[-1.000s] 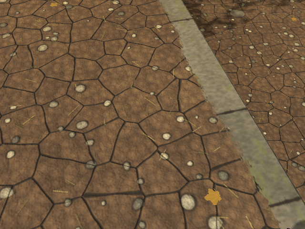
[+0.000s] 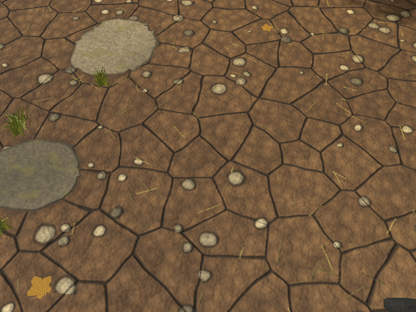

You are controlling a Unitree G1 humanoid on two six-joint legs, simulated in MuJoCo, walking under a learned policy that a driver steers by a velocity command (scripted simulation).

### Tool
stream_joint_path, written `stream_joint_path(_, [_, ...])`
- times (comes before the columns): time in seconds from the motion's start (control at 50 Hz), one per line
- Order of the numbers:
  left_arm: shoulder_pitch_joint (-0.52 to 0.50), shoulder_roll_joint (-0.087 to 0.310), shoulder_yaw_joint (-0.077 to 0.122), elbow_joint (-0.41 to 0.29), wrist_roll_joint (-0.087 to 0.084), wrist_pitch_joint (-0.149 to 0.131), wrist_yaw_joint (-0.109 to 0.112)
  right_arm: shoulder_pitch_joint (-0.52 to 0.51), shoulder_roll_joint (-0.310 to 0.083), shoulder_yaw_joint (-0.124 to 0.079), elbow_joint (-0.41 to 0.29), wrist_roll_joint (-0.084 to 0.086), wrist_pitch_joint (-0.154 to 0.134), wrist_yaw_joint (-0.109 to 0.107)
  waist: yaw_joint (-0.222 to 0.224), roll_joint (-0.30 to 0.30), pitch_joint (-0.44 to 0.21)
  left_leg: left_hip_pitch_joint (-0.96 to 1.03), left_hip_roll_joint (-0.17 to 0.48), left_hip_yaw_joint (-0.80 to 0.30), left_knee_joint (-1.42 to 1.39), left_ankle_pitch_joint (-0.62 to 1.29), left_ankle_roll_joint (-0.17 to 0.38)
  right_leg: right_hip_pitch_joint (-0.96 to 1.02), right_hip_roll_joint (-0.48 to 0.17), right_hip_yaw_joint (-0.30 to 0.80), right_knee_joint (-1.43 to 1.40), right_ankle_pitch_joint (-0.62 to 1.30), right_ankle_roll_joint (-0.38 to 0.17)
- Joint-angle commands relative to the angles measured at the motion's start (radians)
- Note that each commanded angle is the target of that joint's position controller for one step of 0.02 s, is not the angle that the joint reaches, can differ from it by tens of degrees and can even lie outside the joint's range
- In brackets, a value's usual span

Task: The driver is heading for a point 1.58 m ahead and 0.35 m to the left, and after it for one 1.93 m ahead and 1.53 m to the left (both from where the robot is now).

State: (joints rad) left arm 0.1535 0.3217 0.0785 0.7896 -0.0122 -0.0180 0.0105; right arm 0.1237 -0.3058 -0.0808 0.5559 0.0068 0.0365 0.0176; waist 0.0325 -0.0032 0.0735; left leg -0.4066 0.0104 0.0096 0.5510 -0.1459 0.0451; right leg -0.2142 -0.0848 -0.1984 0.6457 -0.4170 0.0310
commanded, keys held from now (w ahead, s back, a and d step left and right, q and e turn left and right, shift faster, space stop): q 0.54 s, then w+q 0.06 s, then w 0.18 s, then w+e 0.22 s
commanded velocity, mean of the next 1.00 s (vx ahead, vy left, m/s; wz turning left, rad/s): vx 0.14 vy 0.00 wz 0.43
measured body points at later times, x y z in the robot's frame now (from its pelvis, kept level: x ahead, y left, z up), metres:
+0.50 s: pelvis +0.03 -0.03 +0.01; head +0.06 -0.04 +0.46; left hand +0.08 +0.28 -0.08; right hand +0.27 -0.26 -0.08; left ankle +0.00 +0.10 -0.65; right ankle +0.07 -0.14 -0.73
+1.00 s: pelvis +0.08 +0.06 +0.02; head +0.08 +0.08 +0.47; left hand +0.08 +0.36 -0.10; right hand +0.25 -0.17 -0.08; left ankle -0.03 +0.11 -0.73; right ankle +0.21 -0.06 -0.65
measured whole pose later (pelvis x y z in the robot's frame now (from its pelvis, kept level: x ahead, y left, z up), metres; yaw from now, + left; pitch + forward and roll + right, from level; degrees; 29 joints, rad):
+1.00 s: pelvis +0.08 +0.06 +0.02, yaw +23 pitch +2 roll +0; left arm 0.25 0.32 0.08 0.75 -0.03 -0.03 -0.03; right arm 0.38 -0.24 -0.04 0.70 -0.02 -0.06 -0.01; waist -0.02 -0.05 -0.02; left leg -0.05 -0.01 0.06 0.32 -0.29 0.04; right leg -0.66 -0.06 0.04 1.05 -0.15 0.03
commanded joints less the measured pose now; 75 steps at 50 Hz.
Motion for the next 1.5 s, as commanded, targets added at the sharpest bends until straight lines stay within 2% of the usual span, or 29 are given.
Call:
stream_joint_path(0.02, [0.027, 0.083, 0.005, -0.089, 0.040, -0.016, -0.010, 0.176, -0.244, -0.069, -0.065, -0.027, -0.024, -0.020, -0.087, 0.245, -0.395, 0.548, 0.389, -0.581, -0.123, 0.701, 0.375, -0.413, 0.090, 0.223, 0.597, -0.299, 0.042])
stream_joint_path(0.04, [-0.034, 0.120, 0.016, -0.096, 0.008, -0.006, -0.011, 0.143, -0.202, -0.056, -0.060, -0.020, -0.036, -0.010, -0.097, 0.150, -0.325, 0.496, 0.328, -0.474, -0.132, 0.635, 0.332, -0.447, 0.062, 0.257, 0.627, -0.231, 0.036])
stream_joint_path(0.08, [-0.054, 0.108, 0.016, -0.092, 0.016, 0.006, 0.006, 0.066, -0.159, -0.044, -0.053, 0.006, -0.037, -0.016, -0.057, 0.075, -0.228, 0.369, 0.233, -0.375, -0.152, 0.438, 0.227, -0.450, 0.032, 0.266, 0.523, -0.105, 0.028])
stream_joint_path(0.16, [-0.020, 0.079, 0.010, -0.088, 0.016, 0.020, 0.012, 0.002, -0.167, -0.044, -0.064, -0.014, -0.020, -0.035, -0.014, 0.122, -0.220, 0.204, 0.164, -0.334, -0.181, 0.367, 0.207, -0.299, 0.077, 0.245, 0.336, -0.013, 0.053])
stream_joint_path(0.36, [0.026, 0.077, 0.022, -0.112, 0.009, 0.005, -0.017, -0.003, -0.159, -0.047, -0.054, 0.010, 0.006, -0.041, -0.004, 0.147, -0.192, 0.054, 0.076, -0.460, -0.119, -0.073, 0.103, 0.008, 0.095, 0.253, -0.208, 0.199, -0.028])
stream_joint_path(0.38, [0.070, 0.146, 0.039, -0.115, 0.027, 0.009, -0.009, 0.023, -0.111, -0.033, -0.055, 0.005, 0.004, -0.041, -0.009, 0.016, -0.208, -0.067, 0.006, -0.376, 0.040, -0.250, 0.042, 0.124, -0.093, 0.413, -0.282, 0.206, -0.100])
stream_joint_path(0.4, [0.058, 0.224, 0.055, -0.108, 0.055, 0.018, -0.008, 0.025, -0.102, -0.035, -0.078, 0.015, -0.007, -0.041, -0.037, -0.279, -0.137, -0.256, -0.159, -0.131, 0.278, -0.448, -0.020, 0.088, -0.293, 0.672, -0.376, 0.300, -0.257])
stream_joint_path(0.42, [0.015, 0.177, 0.044, -0.145, 0.068, 0.009, -0.004, 0.043, -0.183, -0.061, -0.060, 0.001, -0.019, -0.040, -0.030, -0.234, -0.138, -0.250, -0.087, -0.167, 0.518, -0.456, -0.058, 0.026, -0.352, 0.739, -0.386, 0.303, -0.328])
stream_joint_path(0.44, [-0.058, 0.120, 0.027, -0.166, 0.057, 0.006, 0.006, 0.063, -0.213, -0.076, -0.034, 0.009, -0.014, -0.035, -0.059, -0.161, -0.118, -0.234, -0.070, -0.171, 0.610, -0.383, -0.069, -0.002, -0.291, 0.621, -0.368, 0.309, -0.287])
stream_joint_path(0.5, [-0.103, 0.079, 0.012, -0.180, 0.023, 0.006, 0.018, 0.098, -0.147, -0.065, 0.002, 0.006, 0.016, -0.040, -0.062, -0.121, -0.076, -0.253, -0.045, -0.123, 0.719, -0.251, -0.115, 0.009, -0.172, 0.406, -0.342, 0.362, -0.221])
stream_joint_path(0.64, [0.060, 0.158, 0.041, -0.145, 0.011, 0.021, 0.020, -0.027, -0.071, -0.017, -0.067, 0.006, 0.000, -0.015, 0.044, -0.184, -0.126, -0.197, 0.025, -0.018, 0.351, -0.264, -0.118, 0.144, -0.209, 0.355, -0.414, 0.052, -0.236])
stream_joint_path(0.76, [0.039, 0.133, 0.025, -0.111, -0.024, 0.008, -0.022, 0.175, -0.057, -0.010, 0.037, 0.011, -0.034, 0.002, -0.065, -0.125, -0.100, 0.289, -0.041, 0.082, -0.138, -0.110, -0.005, -0.097, -0.165, 0.243, -0.317, 0.007, -0.183])
stream_joint_path(0.78, [0.045, 0.066, 0.002, -0.106, -0.010, -0.002, -0.029, 0.256, -0.077, -0.019, 0.065, 0.015, -0.036, -0.006, -0.099, -0.066, -0.134, 0.455, -0.005, 0.005, -0.165, -0.127, 0.011, -0.191, -0.118, 0.185, -0.189, 0.022, -0.129])
stream_joint_path(0.8, [0.014, -0.027, -0.031, -0.139, 0.025, -0.015, -0.046, 0.366, -0.160, -0.034, 0.074, 0.005, -0.041, -0.020, -0.126, 0.195, -0.189, 0.624, 0.241, -0.329, -0.219, -0.086, 0.072, -0.399, -0.019, 0.081, 0.194, -0.131, -0.036])
stream_joint_path(0.82, [-0.018, 0.032, -0.012, -0.187, -0.003, -0.029, -0.042, 0.337, -0.274, -0.058, 0.057, -0.010, -0.052, -0.015, -0.118, 0.280, -0.120, 0.538, 0.398, -0.597, -0.310, -0.319, 0.236, -0.634, 0.054, 0.125, 0.386, -0.197, -0.015])
stream_joint_path(0.84, [-0.067, 0.108, 0.009, -0.185, -0.026, -0.038, -0.038, 0.321, -0.206, -0.043, 0.053, -0.007, -0.073, -0.009, -0.148, 0.188, -0.052, 0.478, 0.372, -0.569, -0.343, -0.450, 0.251, -0.680, -0.001, 0.203, 0.489, -0.129, -0.026])
stream_joint_path(0.86, [-0.053, 0.114, 0.016, -0.175, -0.035, -0.041, -0.042, 0.286, -0.151, -0.023, 0.062, -0.008, -0.089, -0.010, -0.122, 0.192, 0.000, 0.450, 0.326, -0.483, -0.361, -0.483, 0.218, -0.707, -0.017, 0.229, 0.496, -0.017, -0.040])
stream_joint_path(0.9, [-0.014, 0.105, 0.020, -0.141, -0.015, -0.041, -0.043, 0.214, -0.111, -0.007, 0.064, -0.010, -0.103, -0.014, -0.081, 0.172, 0.028, 0.397, 0.263, -0.324, -0.392, -0.302, 0.163, -0.670, -0.032, 0.249, 0.468, 0.137, -0.030])
stream_joint_path(0.96, [0.009, 0.060, 0.014, -0.119, -0.020, -0.036, -0.046, 0.214, -0.079, 0.000, 0.075, -0.029, -0.120, -0.030, -0.068, 0.116, 0.003, 0.372, 0.229, -0.141, -0.406, -0.034, 0.127, -0.617, 0.001, 0.279, 0.437, 0.289, -0.002])
stream_joint_path(1.16, [-0.188, -0.014, -0.031, -0.205, -0.010, -0.047, -0.089, 0.277, -0.129, -0.016, 0.180, 0.001, -0.115, -0.035, -0.126, 0.057, 0.057, 0.469, 0.259, 0.096, -0.373, 0.339, 0.098, -0.524, 0.041, 0.153, -0.016, 0.404, -0.070])
stream_joint_path(1.22, [-0.110, 0.044, -0.005, -0.214, -0.011, -0.044, -0.093, 0.258, -0.178, -0.027, 0.188, 0.002, -0.097, -0.050, -0.049, 0.130, -0.057, 0.532, 0.256, 0.142, -0.166, 0.905, 0.062, -0.334, 0.132, 0.074, -0.019, 0.285, -0.135])
stream_joint_path(1.26, [0.164, 0.140, 0.046, -0.162, -0.018, -0.033, -0.070, 0.238, -0.190, -0.026, 0.178, 0.005, -0.091, -0.059, 0.110, 0.106, -0.214, 0.369, 0.207, 0.176, 0.218, 0.946, 0.012, 0.097, 0.184, 0.096, -0.083, 0.322, -0.206])
stream_joint_path(1.28, [0.288, 0.217, 0.069, -0.138, -0.015, -0.017, -0.044, 0.273, -0.118, -0.003, 0.148, -0.015, -0.106, -0.056, 0.124, -0.055, -0.315, 0.034, 0.122, 0.166, 0.563, 0.378, -0.033, 0.452, -0.004, 0.407, -0.094, 0.269, -0.290])
stream_joint_path(1.3, [0.249, 0.258, 0.067, -0.162, -0.016, -0.028, -0.044, 0.333, -0.031, 0.034, 0.112, -0.019, -0.138, -0.038, 0.035, -0.236, -0.473, -0.263, -0.083, -0.009, 0.899, -0.413, -0.079, 0.666, -0.251, 1.011, -0.257, 0.095, -0.485])
stream_joint_path(1.32, [0.251, 0.177, 0.047, -0.167, -0.011, -0.033, -0.044, 0.212, -0.130, 0.010, 0.095, 0.011, -0.169, -0.020, 0.110, -0.113, -0.456, -0.360, -0.022, -0.161, 0.931, -0.365, -0.057, 0.635, -0.232, 0.988, -0.342, 0.000, -0.433])
stream_joint_path(1.34, [0.209, 0.140, 0.034, -0.162, -0.007, -0.037, -0.042, 0.138, -0.136, 0.012, 0.065, 0.038, -0.182, -0.014, 0.089, -0.067, -0.295, -0.382, 0.021, -0.139, 0.871, -0.286, -0.037, 0.484, -0.198, 0.837, -0.363, 0.030, -0.387])
stream_joint_path(1.38, [0.066, 0.100, 0.020, -0.189, 0.003, -0.046, -0.041, 0.118, -0.130, 0.007, 0.066, -0.005, -0.180, -0.031, -0.014, 0.026, -0.124, -0.286, 0.085, -0.115, 0.698, -0.211, -0.049, 0.171, -0.117, 0.630, -0.368, 0.432, -0.340])
stream_joint_path(1.44, [0.015, 0.105, 0.021, -0.196, 0.013, -0.048, -0.028, 0.185, -0.112, 0.008, 0.083, -0.029, -0.138, -0.037, -0.074, -0.010, -0.104, -0.160, 0.086, -0.084, 0.608, -0.193, -0.107, -0.038, -0.071, 0.489, -0.376, 0.830, -0.349])
stream_joint_path(1.5, [0.019, 0.138, 0.030, -0.174, 0.005, -0.033, -0.008, 0.130, -0.063, 0.025, 0.067, -0.037, -0.120, -0.048, -0.066, -0.033, -0.117, -0.116, 0.035, -0.045, 0.396, -0.063, -0.145, -0.121, 0.003, 0.389, -0.338, 0.922, -0.304])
